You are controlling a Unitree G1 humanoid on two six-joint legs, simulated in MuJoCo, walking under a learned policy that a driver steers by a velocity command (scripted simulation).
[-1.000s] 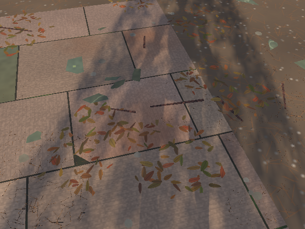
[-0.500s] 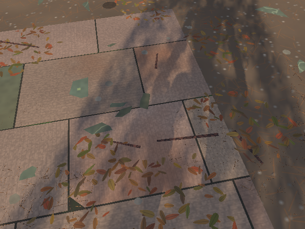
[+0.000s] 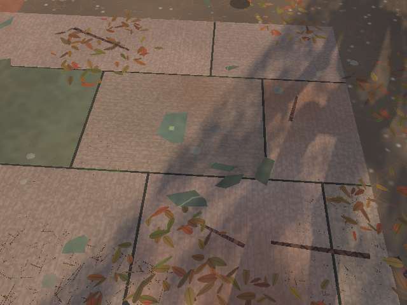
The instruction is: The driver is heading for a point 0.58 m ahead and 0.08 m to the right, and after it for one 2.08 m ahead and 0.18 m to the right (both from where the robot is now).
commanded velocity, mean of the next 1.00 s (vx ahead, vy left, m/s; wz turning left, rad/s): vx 0.50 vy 0.00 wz -0.15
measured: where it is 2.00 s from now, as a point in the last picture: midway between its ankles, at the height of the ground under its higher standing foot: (250, 152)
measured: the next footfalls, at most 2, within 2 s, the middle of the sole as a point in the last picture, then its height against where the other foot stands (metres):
right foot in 0.42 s outside the picture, level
left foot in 0.92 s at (203, 229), level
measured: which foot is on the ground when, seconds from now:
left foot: down 0.00-0.44, up 0.46-0.90, down 0.92-1.00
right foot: up 0.00-0.40, down 0.42-0.92, up 0.94-1.00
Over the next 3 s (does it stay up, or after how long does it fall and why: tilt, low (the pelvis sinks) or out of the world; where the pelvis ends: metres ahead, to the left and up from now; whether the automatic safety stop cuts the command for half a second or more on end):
stays up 1.68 -0.16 0.00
